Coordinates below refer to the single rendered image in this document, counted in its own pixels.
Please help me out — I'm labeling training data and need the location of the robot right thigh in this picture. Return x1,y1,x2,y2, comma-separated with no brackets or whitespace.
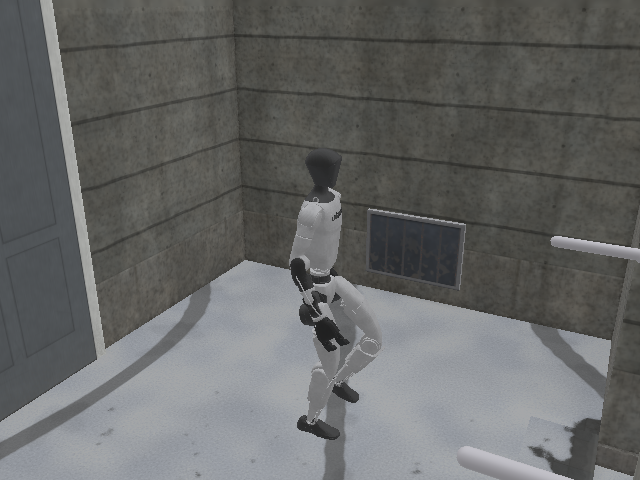
299,294,340,383

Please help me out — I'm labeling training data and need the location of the robot right forearm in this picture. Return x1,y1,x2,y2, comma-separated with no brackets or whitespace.
290,258,327,322

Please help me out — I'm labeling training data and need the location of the robot right upper arm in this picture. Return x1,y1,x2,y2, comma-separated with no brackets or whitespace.
289,203,322,271

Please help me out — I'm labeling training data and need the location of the robot left upper arm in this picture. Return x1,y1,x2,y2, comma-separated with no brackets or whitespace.
328,187,341,200

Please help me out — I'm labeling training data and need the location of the humanoid robot torso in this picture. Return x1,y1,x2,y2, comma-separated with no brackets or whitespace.
300,188,342,305

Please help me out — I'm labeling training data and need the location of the right robot hand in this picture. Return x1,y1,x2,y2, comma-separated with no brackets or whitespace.
314,317,350,352

